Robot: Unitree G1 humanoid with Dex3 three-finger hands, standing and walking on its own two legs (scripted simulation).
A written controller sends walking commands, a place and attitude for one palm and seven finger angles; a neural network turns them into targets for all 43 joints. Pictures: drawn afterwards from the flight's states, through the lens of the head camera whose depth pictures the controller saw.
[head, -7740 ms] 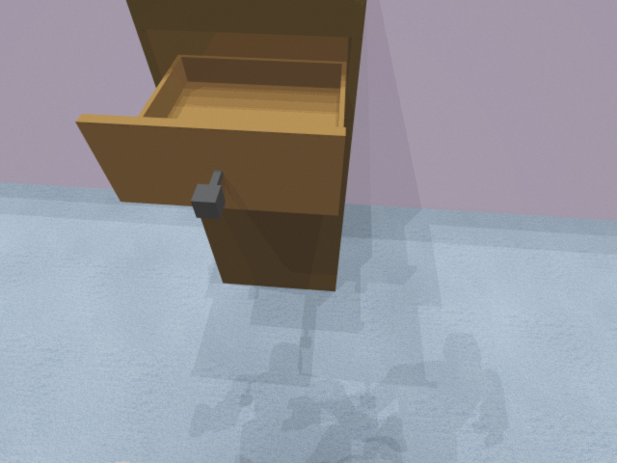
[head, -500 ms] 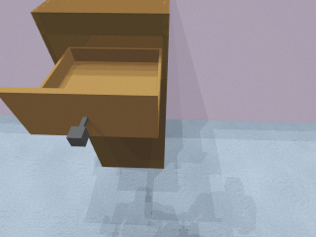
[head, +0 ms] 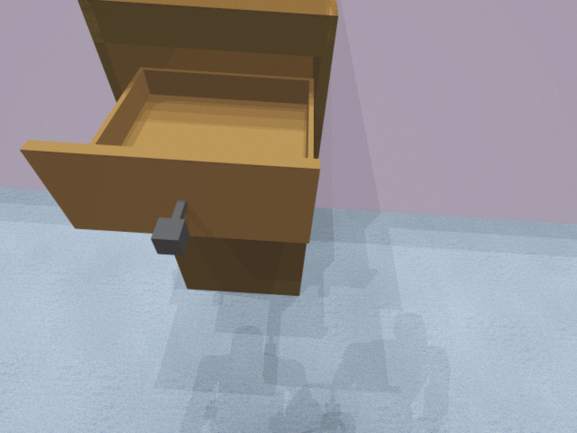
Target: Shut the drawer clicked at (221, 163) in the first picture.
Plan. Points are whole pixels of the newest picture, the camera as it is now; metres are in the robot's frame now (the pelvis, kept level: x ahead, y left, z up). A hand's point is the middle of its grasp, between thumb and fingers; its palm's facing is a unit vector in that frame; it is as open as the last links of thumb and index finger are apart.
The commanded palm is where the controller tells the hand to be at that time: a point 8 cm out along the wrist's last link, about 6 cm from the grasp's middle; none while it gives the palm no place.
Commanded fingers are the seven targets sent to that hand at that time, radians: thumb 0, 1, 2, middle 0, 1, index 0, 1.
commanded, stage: come to a stop and stand still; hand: left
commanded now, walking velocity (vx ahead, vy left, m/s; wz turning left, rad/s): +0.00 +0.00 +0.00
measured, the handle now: (175, 225) +0.36 +0.19 +0.08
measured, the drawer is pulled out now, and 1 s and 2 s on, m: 0.30 0.30 0.30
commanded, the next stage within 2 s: look again from close up in 0.26 s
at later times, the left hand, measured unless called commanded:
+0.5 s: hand out of the picture +0.00 +0.18 -0.18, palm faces +0.01 -0.99 -0.17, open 7.4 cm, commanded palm none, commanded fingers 0.00 0.90 0.90 -0.20 -0.30 -0.20 -0.30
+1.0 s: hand out of the picture +0.01 +0.18 -0.18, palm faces +0.01 -0.99 -0.17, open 7.4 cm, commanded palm none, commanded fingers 0.00 0.90 0.90 -0.20 -0.30 -0.20 -0.30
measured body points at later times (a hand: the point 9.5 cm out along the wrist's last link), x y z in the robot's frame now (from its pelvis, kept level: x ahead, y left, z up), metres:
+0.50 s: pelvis +0.01 +0.01 +0.00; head +0.02 +0.02 +0.45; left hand +0.00 +0.23 -0.16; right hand +0.03 -0.22 -0.15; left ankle +0.05 +0.08 -0.74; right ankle +0.00 -0.13 -0.74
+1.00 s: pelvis +0.02 +0.01 +0.00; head +0.03 +0.03 +0.45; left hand +0.01 +0.23 -0.16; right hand +0.02 -0.21 -0.15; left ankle +0.05 +0.08 -0.74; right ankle +0.00 -0.13 -0.74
